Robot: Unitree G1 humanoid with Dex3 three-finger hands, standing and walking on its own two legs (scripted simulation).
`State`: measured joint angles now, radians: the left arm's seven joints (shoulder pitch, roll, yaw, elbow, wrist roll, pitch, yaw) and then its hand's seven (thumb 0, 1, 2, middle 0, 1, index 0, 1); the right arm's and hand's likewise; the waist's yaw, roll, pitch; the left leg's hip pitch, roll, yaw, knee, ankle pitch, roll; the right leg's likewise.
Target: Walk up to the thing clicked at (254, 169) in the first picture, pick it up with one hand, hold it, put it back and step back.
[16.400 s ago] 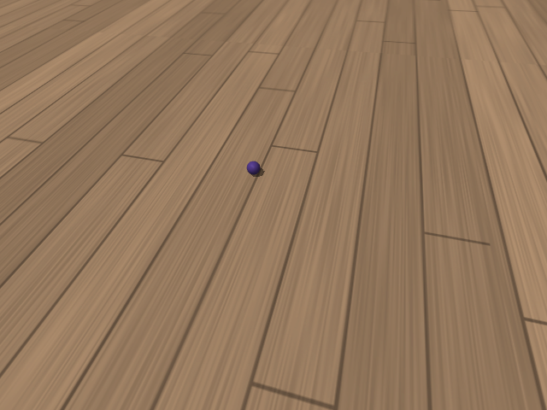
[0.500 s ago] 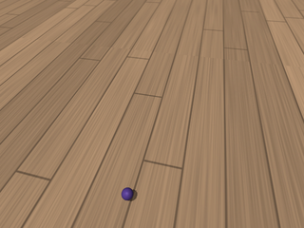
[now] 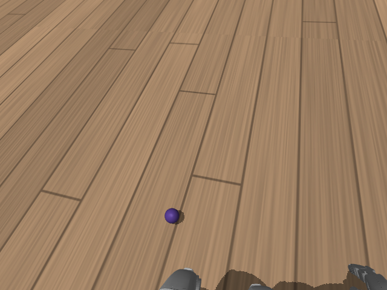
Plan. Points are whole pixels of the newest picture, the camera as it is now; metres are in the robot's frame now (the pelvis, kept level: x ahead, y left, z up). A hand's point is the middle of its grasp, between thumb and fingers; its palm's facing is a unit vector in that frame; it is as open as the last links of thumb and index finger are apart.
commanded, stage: walk up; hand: left
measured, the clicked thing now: (171, 215) +0.52 +0.23 -0.72
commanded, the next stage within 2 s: stand in 1.64 s
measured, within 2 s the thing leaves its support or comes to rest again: neither
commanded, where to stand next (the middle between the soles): +0.13 +0.01 m, yaw -2 degrees
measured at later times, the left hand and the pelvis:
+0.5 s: hand out of the picture +0.12 +0.29 -0.15, palm faces +0.01 -0.92 -0.40, open 7.4 cm; pelvis +0.06 +0.01 -0.01, yaw +2 degrees
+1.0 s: hand out of the picture +0.06 +0.33 -0.15, palm faces -0.04 -0.93 -0.36, open 7.4 cm; pelvis -0.01 +0.05 +0.01, yaw +0 degrees
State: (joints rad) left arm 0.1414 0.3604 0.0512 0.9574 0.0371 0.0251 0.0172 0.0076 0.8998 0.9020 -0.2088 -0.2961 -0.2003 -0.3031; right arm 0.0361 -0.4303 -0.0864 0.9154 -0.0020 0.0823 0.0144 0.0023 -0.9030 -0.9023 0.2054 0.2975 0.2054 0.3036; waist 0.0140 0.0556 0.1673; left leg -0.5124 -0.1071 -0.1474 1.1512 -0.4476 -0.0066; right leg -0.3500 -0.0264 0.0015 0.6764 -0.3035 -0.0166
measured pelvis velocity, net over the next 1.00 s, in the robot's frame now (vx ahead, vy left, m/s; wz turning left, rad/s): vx -0.01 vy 0.05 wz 0.00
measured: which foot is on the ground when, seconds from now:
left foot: up 0.00-0.16, down 0.18-0.50, up 0.52-0.74, down 0.76-1.00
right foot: down 0.00-0.20, up 0.22-0.44, down 0.46-0.78, up 0.80-1.00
